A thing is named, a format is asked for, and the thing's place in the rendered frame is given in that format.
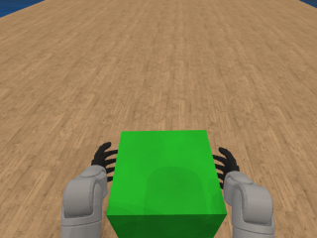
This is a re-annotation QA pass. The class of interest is robot right forearm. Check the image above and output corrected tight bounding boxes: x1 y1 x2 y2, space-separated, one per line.
223 171 275 238

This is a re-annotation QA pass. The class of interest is left robot hand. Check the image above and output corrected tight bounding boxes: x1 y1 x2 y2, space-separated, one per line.
91 142 118 182

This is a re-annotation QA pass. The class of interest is right robot hand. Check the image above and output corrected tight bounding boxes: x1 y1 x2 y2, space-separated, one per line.
212 147 240 189

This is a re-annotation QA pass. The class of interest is carton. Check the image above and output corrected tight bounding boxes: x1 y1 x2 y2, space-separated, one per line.
106 130 227 238

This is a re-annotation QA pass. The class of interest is robot left forearm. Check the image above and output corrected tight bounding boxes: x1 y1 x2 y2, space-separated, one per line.
60 165 108 238

